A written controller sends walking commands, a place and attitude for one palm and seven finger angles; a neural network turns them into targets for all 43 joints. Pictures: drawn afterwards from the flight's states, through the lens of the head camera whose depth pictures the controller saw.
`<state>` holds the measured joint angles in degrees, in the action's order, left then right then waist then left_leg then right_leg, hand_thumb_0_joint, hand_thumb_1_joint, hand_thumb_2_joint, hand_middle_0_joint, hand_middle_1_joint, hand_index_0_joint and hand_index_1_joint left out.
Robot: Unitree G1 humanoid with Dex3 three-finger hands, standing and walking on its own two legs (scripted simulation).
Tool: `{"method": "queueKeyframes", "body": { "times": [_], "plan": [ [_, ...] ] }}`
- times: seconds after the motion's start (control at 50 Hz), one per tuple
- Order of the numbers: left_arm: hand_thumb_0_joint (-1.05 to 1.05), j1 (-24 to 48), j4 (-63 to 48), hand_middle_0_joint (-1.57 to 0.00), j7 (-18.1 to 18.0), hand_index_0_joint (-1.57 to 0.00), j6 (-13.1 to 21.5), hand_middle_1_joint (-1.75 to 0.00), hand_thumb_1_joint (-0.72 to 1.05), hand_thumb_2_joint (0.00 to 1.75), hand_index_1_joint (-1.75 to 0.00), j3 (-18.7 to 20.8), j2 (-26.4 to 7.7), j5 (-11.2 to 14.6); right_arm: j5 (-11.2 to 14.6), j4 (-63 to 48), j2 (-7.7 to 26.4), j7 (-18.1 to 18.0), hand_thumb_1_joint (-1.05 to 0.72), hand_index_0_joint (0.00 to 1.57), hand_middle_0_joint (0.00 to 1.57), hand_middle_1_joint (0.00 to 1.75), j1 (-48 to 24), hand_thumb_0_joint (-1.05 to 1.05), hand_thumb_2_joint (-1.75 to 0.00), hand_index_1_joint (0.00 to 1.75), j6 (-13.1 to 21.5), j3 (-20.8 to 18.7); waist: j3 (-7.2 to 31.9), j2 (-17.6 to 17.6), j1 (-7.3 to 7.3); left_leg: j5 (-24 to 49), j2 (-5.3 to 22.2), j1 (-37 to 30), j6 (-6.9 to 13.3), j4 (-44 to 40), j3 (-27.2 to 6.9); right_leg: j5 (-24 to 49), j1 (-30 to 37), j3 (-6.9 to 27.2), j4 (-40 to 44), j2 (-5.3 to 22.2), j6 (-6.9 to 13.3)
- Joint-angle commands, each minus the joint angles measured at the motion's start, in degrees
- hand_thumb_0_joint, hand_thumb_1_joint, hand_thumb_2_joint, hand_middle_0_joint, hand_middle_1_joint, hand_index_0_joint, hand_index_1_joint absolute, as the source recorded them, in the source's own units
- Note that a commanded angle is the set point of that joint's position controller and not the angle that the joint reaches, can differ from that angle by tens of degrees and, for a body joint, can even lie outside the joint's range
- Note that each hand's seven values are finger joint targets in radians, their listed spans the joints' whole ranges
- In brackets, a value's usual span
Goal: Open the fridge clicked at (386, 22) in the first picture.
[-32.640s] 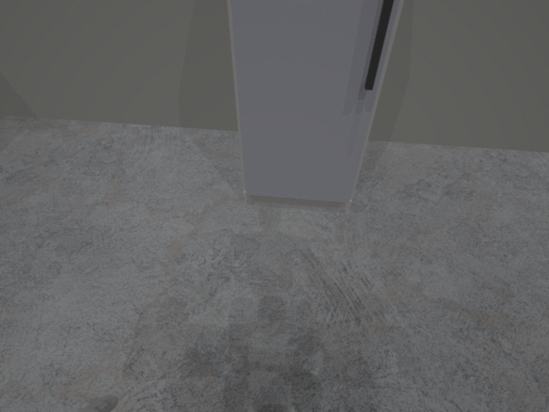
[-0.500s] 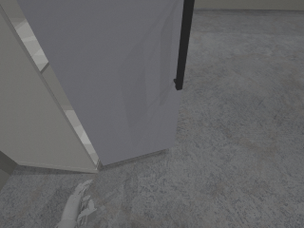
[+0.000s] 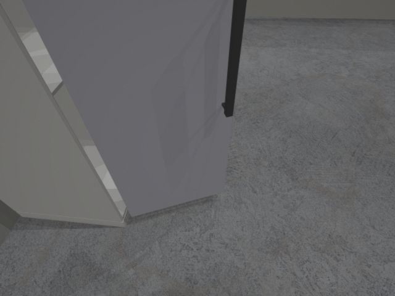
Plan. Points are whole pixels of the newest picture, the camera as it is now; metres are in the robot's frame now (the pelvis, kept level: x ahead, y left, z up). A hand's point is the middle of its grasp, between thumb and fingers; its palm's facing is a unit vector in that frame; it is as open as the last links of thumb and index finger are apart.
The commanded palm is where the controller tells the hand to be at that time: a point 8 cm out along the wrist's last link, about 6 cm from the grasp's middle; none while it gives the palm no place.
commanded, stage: let the arm hang, fingers relaxed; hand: right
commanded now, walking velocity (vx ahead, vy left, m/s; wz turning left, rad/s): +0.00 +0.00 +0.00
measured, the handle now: (230, 59) +0.71 -0.04 +0.13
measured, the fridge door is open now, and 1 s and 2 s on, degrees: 67 67 67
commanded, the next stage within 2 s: look to check the result in 0.82 s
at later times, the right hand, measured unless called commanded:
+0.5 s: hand out of the picture -0.02 -0.18 -0.17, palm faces +0.01 +0.98 -0.18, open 7.3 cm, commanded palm none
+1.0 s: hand out of the picture +0.01 -0.17 -0.17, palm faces +0.00 +0.99 -0.16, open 7.3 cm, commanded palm none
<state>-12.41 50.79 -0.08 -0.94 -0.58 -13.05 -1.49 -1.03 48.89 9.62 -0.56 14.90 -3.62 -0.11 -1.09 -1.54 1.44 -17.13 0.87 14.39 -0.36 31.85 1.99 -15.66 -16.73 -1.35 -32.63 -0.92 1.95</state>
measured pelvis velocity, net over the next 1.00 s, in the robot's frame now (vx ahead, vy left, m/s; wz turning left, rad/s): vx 0.01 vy -0.01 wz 0.02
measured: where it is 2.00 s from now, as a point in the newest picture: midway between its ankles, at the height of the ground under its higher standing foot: outside the picture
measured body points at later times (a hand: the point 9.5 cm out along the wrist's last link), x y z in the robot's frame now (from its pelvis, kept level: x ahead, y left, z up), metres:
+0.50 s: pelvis +0.00 -0.01 +0.01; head +0.01 -0.01 +0.46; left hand -0.02 +0.19 -0.15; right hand -0.01 -0.23 -0.15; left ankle +0.00 +0.12 -0.73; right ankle +0.02 -0.10 -0.73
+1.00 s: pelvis +0.01 -0.01 +0.01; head +0.03 -0.01 +0.46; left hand -0.01 +0.20 -0.15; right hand +0.01 -0.22 -0.15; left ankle +0.00 +0.12 -0.73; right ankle +0.02 -0.10 -0.73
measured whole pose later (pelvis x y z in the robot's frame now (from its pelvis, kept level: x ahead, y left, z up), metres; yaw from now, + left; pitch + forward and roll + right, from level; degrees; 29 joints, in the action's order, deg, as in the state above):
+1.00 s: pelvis +0.01 -0.01 +0.01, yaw +1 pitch -1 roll +0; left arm -16.8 64.1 -2.0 -0.2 0.3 -7.1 -0.7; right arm -0.9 65.8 7.5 -1.7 15.7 0.3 -0.2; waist -2.7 -0.1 0.2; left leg -13.4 1.4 8.8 -1.2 23.2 0.5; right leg -12.5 -10.6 -2.8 -24.1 -1.6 2.8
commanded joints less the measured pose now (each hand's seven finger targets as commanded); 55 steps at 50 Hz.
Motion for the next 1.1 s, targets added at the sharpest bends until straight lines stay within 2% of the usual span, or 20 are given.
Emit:
{"method": "queueKeyframes", "body": {
  "times": [0.0,0.02,0.08,0.12,0.14,0.32,0.4,0.5,0.54,0.62,0.64,0.7,0.76,0.9,0.94,1.08],
  "plan": [
    [0.0,-0.25,0.26,-0.2,-1.27,-0.2,1.3,-0.3,0.9,0.9,-0.3,1.46,-4.7,-0.35,0.11,1.96,8.37,-0.35,-0.9,0.2,0.2,0.3,1.2,0.0,-0.9,0.3,3.56,-2.61,2.11,10.67,-1.71,3.93,4.01,-4.39,3.23,-10.06,-5.65,3.48,-0.16,6.89,11.06,5.33,0.85],
    [0.0,-1.14,1.4,-0.2,-1.36,-0.2,1.16,-0.3,0.9,0.9,-0.3,1.43,-4.23,-0.29,0.25,3.53,8.48,-0.36,-0.9,0.2,0.2,0.3,1.7,0.0,-0.9,0.3,3.52,-2.48,2.03,12.47,-1.72,3.39,3.88,-5.03,3.31,-10.36,-5.15,1.43,-0.61,6.96,11.89,5.44,0.94],
    [0.0,-4.09,3.84,-0.2,-1.67,-0.2,0.99,-0.3,0.9,0.9,-0.3,1.65,-3.54,0.11,0.44,7.23,7.74,-0.34,-0.9,0.2,0.2,0.3,2.18,0.0,-0.9,0.3,3.8,-1.79,2.12,7.52,-1.47,4.13,3.8,-5.46,3.28,-11.81,-4.86,1.32,0.42,7.11,12.29,5.8,1.01],
    [0.0,-5.57,5.43,-0.2,-1.84,-0.2,0.95,-0.3,0.9,0.9,-0.3,1.72,-3.07,0.23,0.5,9.47,6.93,-0.4,-0.9,0.2,0.2,0.3,2.79,0.0,-0.9,0.3,3.77,-1.42,0.73,5.88,-1.29,3.65,3.58,-4.32,3.15,-12.08,-4.22,0.73,1.12,7.49,13.41,6.25,1.24],
    [0.0,-6.24,5.84,-0.2,-1.9,-0.2,0.87,-0.3,0.9,0.9,-0.3,1.88,-3.17,0.36,0.49,10.12,6.95,-0.48,-0.9,0.2,0.2,0.3,3.11,0.0,-0.9,0.3,3.81,-1.28,-0.42,5.53,-1.38,3.22,3.47,-4.09,3.09,-12.34,-3.96,0.35,0.57,7.45,13.62,6.41,1.3],
    [0.0,-9.48,10.09,-0.2,-2.18,-0.2,1.13,-0.3,0.9,0.9,-0.3,1.74,-0.77,0.55,0.5,15.3,4.45,-1.08,-0.9,0.2,0.2,0.3,5.83,0.0,-0.9,0.3,4.08,-0.69,-1.42,0.22,-1.22,4.98,3.81,-2.8,2.63,-12.18,-4.16,2.93,3.37,6.75,14.47,6.4,1.59],
    [0.0,-9.39,10.88,-0.2,-2.14,-0.2,1.08,-0.3,0.9,0.9,-0.3,1.77,0.25,0.47,0.4,15.79,3.7,-1.34,-0.9,0.2,0.2,0.3,6.02,0.0,-0.9,0.3,4.09,-0.74,-3.93,1.36,-1.18,4.36,3.79,-1.55,2.47,-12.11,-4.37,2.13,2.46,6.24,15.01,6.21,1.42],
    [0.0,-9.33,11.61,-0.2,-2.12,-0.2,1.34,-0.3,0.9,0.9,-0.3,1.7,0.76,0.41,0.36,15.84,3.13,-1.47,-0.9,0.2,0.2,0.3,5.9,0.0,-0.9,0.3,4.3,-0.9,-3.68,0.64,-1.24,5.39,3.93,-2.04,2.36,-11.98,-4.59,3.83,2.84,6.06,14.91,5.92,1.37],
    [0.0,-9.19,11.64,-0.2,-2.11,-0.2,1.45,-0.3,0.9,0.9,-0.3,1.69,0.99,0.51,0.32,15.62,3.3,-1.55,-0.9,0.2,0.2,0.3,5.99,0.0,-0.9,0.3,4.38,-0.93,-3.67,1.26,-1.46,6.3,4.07,-2.28,2.37,-11.92,-4.49,5.68,3.11,5.7,14.35,5.86,1.36],
    [0.0,-8.55,11.84,-0.2,-2.16,-0.2,1.35,-0.3,0.9,0.9,-0.3,1.65,1.07,0.39,0.44,15.9,3.05,-1.46,-0.9,0.2,0.2,0.3,5.4,0.0,-0.9,0.3,4.29,-0.93,-5.19,3.31,-1.3,5.28,3.99,-1.74,2.32,-12.44,-4.82,3.74,2.62,5.71,15.16,5.67,1.14],
    [0.0,-8.69,11.67,-0.2,-2.16,-0.2,1.34,-0.3,0.9,0.9,-0.3,1.62,1.04,0.46,0.37,15.8,3.24,-1.49,-0.9,0.2,0.2,0.3,5.62,0.0,-0.9,0.3,4.38,-0.94,-4.64,2.46,-1.35,6.2,3.94,-2.17,2.4,-12.41,-4.81,5.1,2.96,5.59,14.67,5.77,1.18],
    [0.0,-8.68,11.78,-0.2,-2.25,-0.2,1.65,-0.3,0.9,0.9,-0.3,1.65,0.77,0.41,0.45,15.61,3.28,-1.4,-0.9,0.2,0.2,0.3,4.98,0.0,-0.9,0.3,4.45,-1.14,-2.93,2.87,-1.26,7.58,4.16,-3.39,2.2,-12.07,-4.56,7.19,4.05,5.61,14.57,5.93,1.18],
    [0.0,-8.42,11.66,-0.2,-2.26,-0.2,1.6,-0.3,0.9,0.9,-0.3,1.76,0.69,0.5,0.43,15.57,3.27,-1.44,-0.9,0.2,0.2,0.3,5.02,0.0,-0.9,0.3,4.46,-1.09,-3.02,1.98,-1.16,7.77,4.28,-3.04,2.15,-12.32,-4.55,8.0,4.87,5.45,14.33,6.07,1.2],
    [0.0,-8.25,12.01,-0.2,-2.3,-0.2,1.44,-0.3,0.9,0.9,-0.3,1.75,0.5,0.44,0.48,15.73,3.11,-1.4,-0.9,0.2,0.2,0.3,4.59,0.0,-0.9,0.3,4.34,-1.09,-4.05,2.7,-1.06,6.51,4.1,-2.64,2.09,-12.64,-4.42,6.34,4.85,5.63,15.03,6.09,1.08],
    [0.0,-8.2,11.93,-0.2,-2.28,-0.2,1.37,-0.3,0.9,0.9,-0.3,1.82,0.4,0.54,0.41,15.73,3.34,-1.45,-0.9,0.2,0.2,0.3,4.78,0.0,-0.9,0.3,4.41,-1.08,-3.62,1.63,-1.13,6.68,4.0,-2.97,2.11,-12.77,-4.37,6.68,4.97,5.53,14.52,6.01,1.06],
    [0.0,-7.94,12.29,-0.2,-2.4,-0.2,1.6,-0.3,0.9,0.9,-0.3,1.65,0.54,0.49,0.53,15.96,2.95,-1.45,-0.9,0.2,0.2,0.3,4.71,0.0,-0.9,0.3,4.49,-1.1,-2.37,1.66,-1.07,8.43,4.25,-3.48,2.11,-12.47,-4.53,9.61,6.43,5.33,14.15,6.07,1.09]
  ]
}}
